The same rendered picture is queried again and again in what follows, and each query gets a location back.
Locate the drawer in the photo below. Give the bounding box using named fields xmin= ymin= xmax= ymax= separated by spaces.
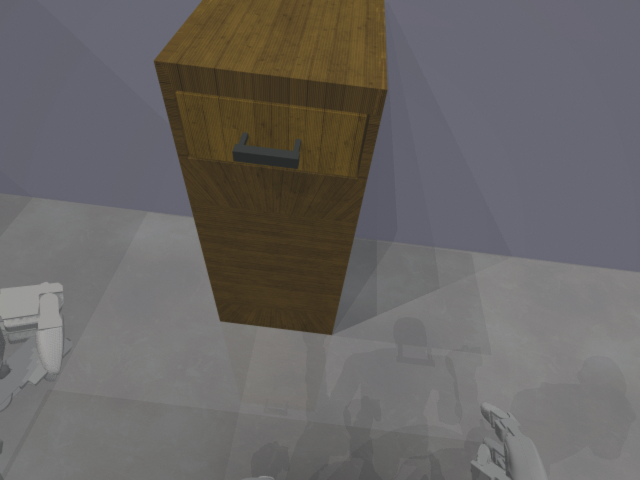
xmin=176 ymin=91 xmax=367 ymax=177

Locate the handle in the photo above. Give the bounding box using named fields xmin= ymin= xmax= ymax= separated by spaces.
xmin=232 ymin=132 xmax=301 ymax=169

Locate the robot left hand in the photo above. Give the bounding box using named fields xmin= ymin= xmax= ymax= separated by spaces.
xmin=0 ymin=282 xmax=72 ymax=412

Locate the robot right hand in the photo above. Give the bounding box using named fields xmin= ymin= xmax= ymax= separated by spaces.
xmin=471 ymin=402 xmax=548 ymax=480

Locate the cabinet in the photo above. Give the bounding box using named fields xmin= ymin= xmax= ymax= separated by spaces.
xmin=154 ymin=0 xmax=388 ymax=335

